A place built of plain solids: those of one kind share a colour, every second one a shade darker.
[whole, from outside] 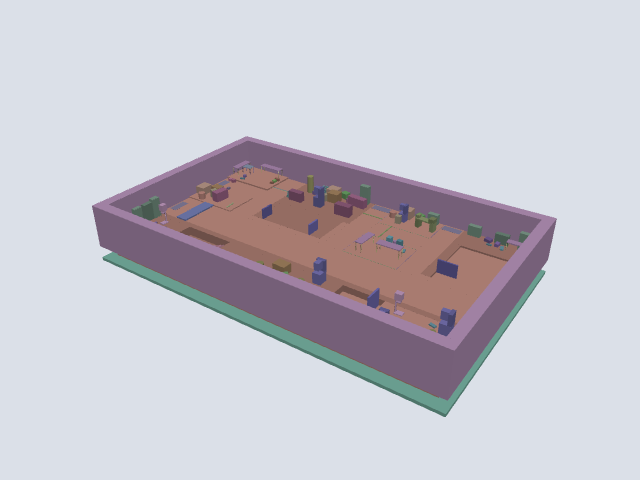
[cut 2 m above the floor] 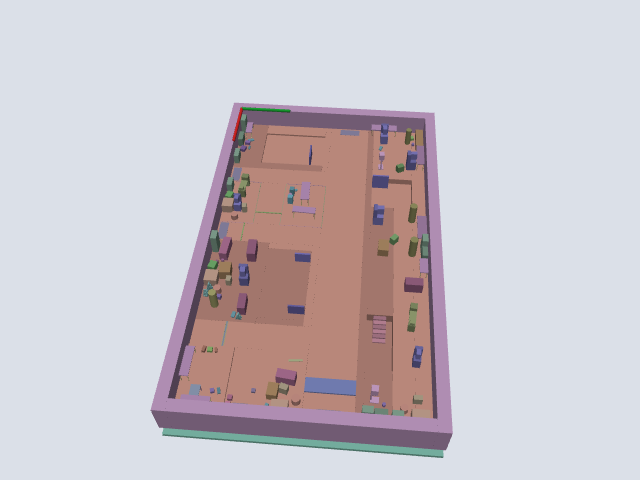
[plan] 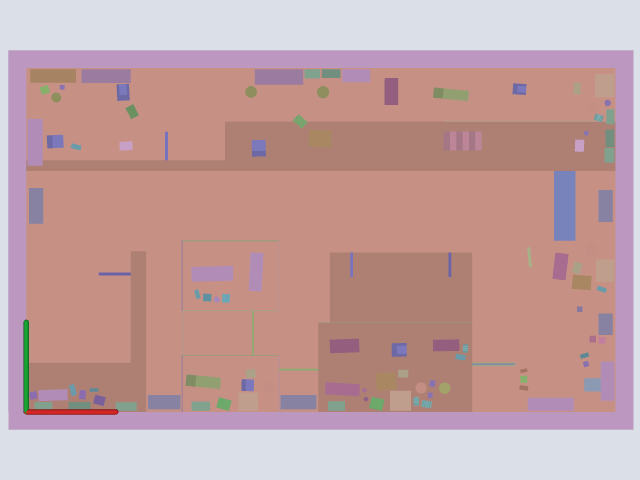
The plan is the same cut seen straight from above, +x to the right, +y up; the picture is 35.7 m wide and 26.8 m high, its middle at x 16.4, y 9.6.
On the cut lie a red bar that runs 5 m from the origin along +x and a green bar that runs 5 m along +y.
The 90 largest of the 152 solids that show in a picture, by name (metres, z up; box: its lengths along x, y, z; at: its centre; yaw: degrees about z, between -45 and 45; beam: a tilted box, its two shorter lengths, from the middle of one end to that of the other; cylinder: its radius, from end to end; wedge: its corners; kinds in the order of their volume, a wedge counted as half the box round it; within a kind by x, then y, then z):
{
 "floor_1": {"box": [1.35, 6.22, 2.1], "at": [0.68, 5.86, -1.05]},
 "floor_2": {"box": [6.7, 2.75, 2.1], "at": [3.35, 1.38, -1.05]},
 "floor_3": {"box": [6.7, 0.58, 2.1], "at": [3.35, 9.26, -1.05]},
 "floor_4": {"box": [4.48, 6.22, 1.94], "at": [3.59, 5.86, -1.13]},
 "floor_5": {"box": [7.2, 3.9, 2.1], "at": [3.6, 16.0, -1.05]},
 "floor_6": {"box": [0.87, 6.22, 2.1], "at": [6.26, 5.86, -1.05]},
 "floor_7": {"box": [2.0, 9.55, 1.0], "at": [7.7, 4.78, -0.5]},
 "floor_8": {"box": [3.9, 3.9, 1.49], "at": [9.15, 16.0, -1.36]},
 "floor_9": {"box": [5.4, 3.15, 1.0], "at": [11.4, 1.57, -0.5]},
 "floor_10": {"box": [5.4, 2.5, 1.0], "at": [11.4, 4.4, -0.5]},
 "floor_11": {"box": [5.4, 3.9, 1.0], "at": [11.4, 7.6, -0.5]},
 "floor_12": {"box": [2.2, 9.55, 1.0], "at": [15.2, 4.78, -0.5]},
 "floor_13": {"box": [32.9, 3.9, 1.0], "at": [16.45, 11.5, -0.5]},
 "floor_14": {"box": [32.9, 0.6, 2.1], "at": [16.45, 13.75, -1.05]},
 "floor_15": {"box": [32.9, 1.25, 2.1], "at": [16.45, 18.57, -1.05]},
 "floor_16": {"box": [0.65, 3.9, 2.1], "at": [16.62, 6.95, -1.05]},
 "floor_17": {"box": [12.2, 2.16, 2.1], "at": [17.2, 15.13, -1.05]},
 "floor_18": {"box": [8.6, 5.0, 2.1], "at": [20.6, 2.5, -1.05]},
 "floor_19": {"box": [8.6, 0.65, 2.1], "at": [20.6, 9.22, -1.05]},
 "floor_20": {"box": [7.38, 3.9, 2.1], "at": [20.64, 6.95, -1.05]},
 "floor_21": {"box": [21.8, 1.74, 2.1], "at": [22.0, 17.08, -1.05]},
 "floor_22": {"box": [0.57, 3.9, 2.1], "at": [24.61, 6.95, -1.05]},
 "floor_23": {"box": [5.06, 2.16, 1.21], "at": [25.83, 15.13, -1.49]},
 "floor_24": {"box": [2.4, 9.55, 1.0], "at": [26.1, 4.78, -0.5]},
 "floor_25": {"box": [5.6, 3.7, 1.16], "at": [30.1, 1.85, -0.42]},
 "floor_26": {"box": [5.6, 2.4, 1.0], "at": [30.1, 4.9, -0.5]},
 "floor_27": {"box": [5.6, 3.45, 1.1], "at": [30.1, 7.83, -0.45]},
 "floor_28": {"box": [4.54, 2.16, 2.1], "at": [30.63, 15.13, -1.05]},
 "wall_1": {"box": [1.0, 19.2, 4.2], "at": [-0.5, 9.6, 1.1]},
 "wall_2": {"box": [34.9, 1.0, 4.2], "at": [16.45, -0.5, 1.1]},
 "wall_3": {"box": [34.9, 1.0, 4.2], "at": [16.45, 19.7, 1.1]},
 "wall_4": {"box": [1.0, 19.2, 4.2], "at": [33.4, 9.6, 1.1]},
 "floor_base_1": {"box": [34.9, 21.2, 0.3], "at": [16.45, 9.6, -2.35]},
 "tool_cabinet_1": {"box": [0.99, 0.49, 1.68], "at": [0.96, 0.32, 0.84]},
 "tool_cabinet_2": {"box": [1.24, 0.48, 0.96], "at": [2.97, 0.31, 0.48]},
 "tool_cabinet_3": {"box": [1.18, 0.48, 1.0], "at": [5.58, 0.31, 0.5]},
 "tool_cabinet_4": {"box": [1.03, 0.51, 1.01], "at": [9.74, 0.33, 0.51]},
 "tool_cabinet_5": {"box": [0.87, 0.52, 1.66], "at": [15.97, 18.87, 0.83]},
 "tool_cabinet_6": {"box": [1.04, 0.49, 1.07], "at": [17.02, 18.89, 0.54]},
 "tool_cabinet_7": {"box": [0.95, 0.53, 1.92], "at": [17.32, 0.34, 0.96]},
 "tool_cabinet_8": {"box": [0.54, 0.82, 1.97], "at": [32.56, 14.32, 0.98]},
 "tool_cabinet_9": {"box": [0.49, 0.97, 1.76], "at": [32.59, 15.28, 0.88]},
 "tool_cabinet_10": {"box": [0.45, 0.84, 1.79], "at": [32.6, 16.48, 0.9]},
 "planer_1": {"box": [1.93, 0.68, 0.92], "at": [17.65, 1.27, 0.46], "yaw": -3.8},
 "planer_2": {"box": [1.65, 0.77, 1.11], "at": [17.77, 3.69, 0.56], "yaw": 1.9},
 "planer_3": {"box": [0.77, 1.51, 1.07], "at": [20.39, 17.89, 0.54], "yaw": -0.2},
 "planer_4": {"box": [1.48, 0.65, 0.99], "at": [23.45, 3.72, 0.49], "yaw": 1.1},
 "planer_5": {"box": [0.75, 1.48, 0.97], "at": [29.83, 8.12, 0.58], "yaw": -6.8},
 "bandsaw_1": {"box": [0.31, 0.73, 1.02], "at": [1.31, 15.08, 1.53], "yaw": 2.8},
 "bandsaw_2": {"box": [0.92, 0.73, 1.02], "at": [1.62, 15.1, 0.51], "yaw": 2.8},
 "bandsaw_3": {"box": [0.61, 0.44, 0.74], "at": [1.77, 15.11, 1.67], "yaw": 2.8},
 "bandsaw_4": {"box": [0.42, 0.61, 0.77], "at": [5.4, 18.0, 1.69], "yaw": 3.0},
 "bandsaw_5": {"box": [0.7, 0.93, 1.03], "at": [5.41, 17.84, 0.52], "yaw": 3.0},
 "bandsaw_6": {"box": [0.7, 0.32, 1.04], "at": [5.43, 17.54, 1.55], "yaw": 3.0},
 "bandsaw_7": {"box": [0.69, 0.66, 0.86], "at": [12.37, 1.49, 0.43], "yaw": -0.8},
 "bandsaw_8": {"box": [0.78, 0.93, 1.0], "at": [12.98, 14.72, 0.5], "yaw": 1.1},
 "bandsaw_9": {"box": [0.47, 0.61, 0.7], "at": [12.98, 14.88, 1.65], "yaw": 1.1},
 "bandsaw_10": {"box": [0.78, 0.32, 1.0], "at": [12.99, 14.41, 1.5], "yaw": 1.1},
 "bandsaw_11": {"box": [0.29, 0.76, 1.02], "at": [20.55, 3.46, 1.53], "yaw": 1.0},
 "bandsaw_12": {"box": [0.84, 0.76, 1.02], "at": [20.83, 3.46, 0.51], "yaw": 1.0},
 "bandsaw_13": {"box": [0.75, 0.61, 1.0], "at": [27.54, 18.02, 0.5], "yaw": -3.8},
 "forge_hearth_1": {"box": [1.09, 1.01, 0.88], "at": [12.39, 0.57, 0.44]},
 "forge_hearth_2": {"box": [1.18, 1.11, 0.8], "at": [20.9, 0.62, 0.4]},
 "forge_hearth_3": {"box": [1.07, 1.3, 0.89], "at": [32.3, 18.21, 0.45]},
 "forge_hearth_4": {"box": [1.02, 1.25, 0.8], "at": [32.32, 7.89, 0.5]},
 "table_saw_1": {"box": [1.26, 0.94, 0.84], "at": [16.41, 15.26, 0.42], "yaw": -2.4},
 "table_saw_2": {"box": [1.13, 0.98, 0.98], "at": [20.11, 1.71, 0.49], "yaw": 3.4},
 "table_saw_3": {"box": [1.06, 0.8, 0.78], "at": [31.01, 7.23, 0.49], "yaw": -4.1},
 "dust_extractor_1": {"cylinder": 0.28, "from": [1.67, 17.56, 0.0], "to": [1.67, 17.56, 1.77]},
 "dust_extractor_2": {"cylinder": 0.33, "from": [12.55, 17.87, 0.0], "to": [12.55, 17.87, 2.03]},
 "dust_extractor_3": {"cylinder": 0.34, "from": [16.57, 17.85, 0.0], "to": [16.57, 17.85, 2.13]},
 "dust_extractor_4": {"cylinder": 0.32, "from": [23.37, 1.32, 0.0], "to": [23.37, 1.32, 1.79]},
 "board_stack_1": {"box": [2.56, 0.75, 0.67], "at": [1.5, 18.75, 0.34]},
 "rail_1": {"box": [1.78, 0.16, 1.26], "at": [4.94, 7.7, 0.47]},
 "rail_2": {"box": [0.16, 1.59, 1.61], "at": [7.83, 14.85, 0.19]},
 "rail_3": {"box": [0.16, 1.36, 1.05], "at": [18.17, 8.22, 0.53]},
 "rail_4": {"box": [0.16, 1.36, 1.05], "at": [23.65, 8.22, 0.53]},
 "step_hump_1": {"box": [1.2, 3.9, 0.2], "at": [30.07, 11.5, 0.05]},
 "coal_bin_1": {"box": [0.73, 0.6, 0.57], "at": [11.04, 0.44, 0.28], "yaw": -16.0},
 "coal_bin_2": {"box": [0.74, 0.65, 0.6], "at": [19.57, 0.46, 0.3], "yaw": -13.3},
 "tread_1": {"box": [0.36, 1.06, 0.76], "at": [23.48, 15.13, -0.51]},
 "tread_2": {"box": [0.36, 1.06, 0.64], "at": [23.83, 15.13, -0.57]},
 "offcut_bin_1": {"box": [0.49, 0.69, 0.69], "at": [5.91, 16.77, 0.34], "yaw": 27.4},
 "offcut_bin_2": {"box": [0.69, 0.49, 0.69], "at": [15.29, 16.22, 0.34], "yaw": -40.8},
 "anvil_block_1": {"box": [0.54, 0.47, 0.77], "at": [12.54, 2.14, 0.39], "yaw": 9.2},
 "anvil_block_2": {"box": [0.47, 0.63, 0.8], "at": [30.76, 8.04, 0.5], "yaw": -16.2},
 "quench_tub_1": {"cylinder": 0.31, "from": [22.05, 1.34, 0.0], "to": [22.05, 1.34, 0.65]},
 "quench_tub_2": {"cylinder": 0.34, "from": [31.53, 9.03, 0.1], "to": [31.53, 9.03, 0.72]},
 "lathe_1": {"box": [0.39, 0.64, 0.81], "at": [9.11, 1.76, 0.41], "yaw": -5.4},
 "lathe_2": {"box": [0.39, 0.64, 0.81], "at": [10.66, 1.61, 0.41], "yaw": -5.4}
}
